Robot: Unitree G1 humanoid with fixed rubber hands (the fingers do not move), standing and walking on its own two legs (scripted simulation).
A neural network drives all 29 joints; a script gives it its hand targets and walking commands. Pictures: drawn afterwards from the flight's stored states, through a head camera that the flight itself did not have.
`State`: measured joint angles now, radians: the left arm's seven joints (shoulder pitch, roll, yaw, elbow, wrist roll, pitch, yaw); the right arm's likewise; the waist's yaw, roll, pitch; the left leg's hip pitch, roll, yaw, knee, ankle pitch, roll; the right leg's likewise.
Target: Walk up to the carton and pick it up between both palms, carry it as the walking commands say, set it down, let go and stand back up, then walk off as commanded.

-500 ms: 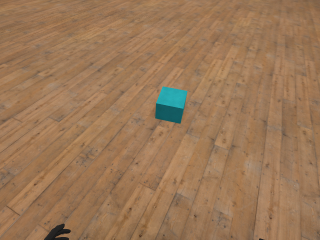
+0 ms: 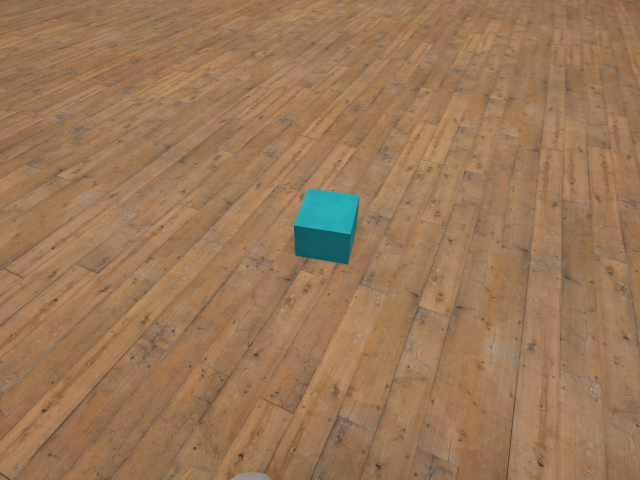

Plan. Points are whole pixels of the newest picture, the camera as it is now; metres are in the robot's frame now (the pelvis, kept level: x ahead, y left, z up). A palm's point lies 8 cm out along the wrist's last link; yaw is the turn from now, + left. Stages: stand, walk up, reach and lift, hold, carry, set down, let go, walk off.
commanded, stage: walk up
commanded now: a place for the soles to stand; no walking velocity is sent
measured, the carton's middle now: (327, 225) +1.26 +0.00 -0.67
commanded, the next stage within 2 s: none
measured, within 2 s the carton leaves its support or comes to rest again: neither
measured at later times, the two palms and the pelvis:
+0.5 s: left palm (68, 427) +0.22 +0.37 -0.10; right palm (534, 425) +0.23 -0.28 -0.07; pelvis +0.16 +0.05 +0.00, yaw +0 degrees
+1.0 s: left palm (134, 329) +0.36 +0.32 -0.07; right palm (512, 311) +0.43 -0.32 -0.09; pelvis +0.32 -0.01 +0.01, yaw -1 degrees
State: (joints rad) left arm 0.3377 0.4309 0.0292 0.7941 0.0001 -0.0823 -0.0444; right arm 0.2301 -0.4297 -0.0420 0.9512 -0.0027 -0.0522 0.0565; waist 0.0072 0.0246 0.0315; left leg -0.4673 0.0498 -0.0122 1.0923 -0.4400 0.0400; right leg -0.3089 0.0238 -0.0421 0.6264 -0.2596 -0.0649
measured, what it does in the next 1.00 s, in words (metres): walks ahead: left foot, then right foot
